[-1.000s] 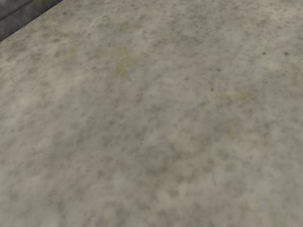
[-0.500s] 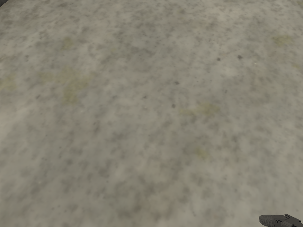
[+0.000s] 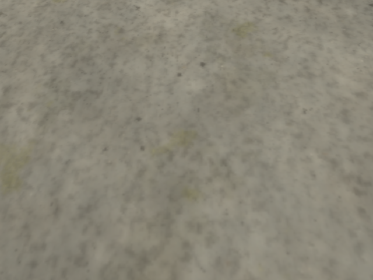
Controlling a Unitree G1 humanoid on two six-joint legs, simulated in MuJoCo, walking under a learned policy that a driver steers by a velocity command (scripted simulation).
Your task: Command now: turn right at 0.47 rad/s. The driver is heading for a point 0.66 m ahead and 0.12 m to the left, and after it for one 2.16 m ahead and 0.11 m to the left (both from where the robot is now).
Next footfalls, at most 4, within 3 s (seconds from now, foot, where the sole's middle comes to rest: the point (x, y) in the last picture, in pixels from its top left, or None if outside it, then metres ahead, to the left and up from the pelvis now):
0.24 left None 0.06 0.15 -0.78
1.24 left None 0.45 0.12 -0.78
1.70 right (211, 202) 0.74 0.01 -0.78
2.12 left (158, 228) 0.64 0.21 -0.78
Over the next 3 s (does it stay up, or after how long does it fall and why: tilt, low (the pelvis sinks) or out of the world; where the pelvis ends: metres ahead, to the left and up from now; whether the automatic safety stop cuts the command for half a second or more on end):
stays up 0.70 0.06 0.00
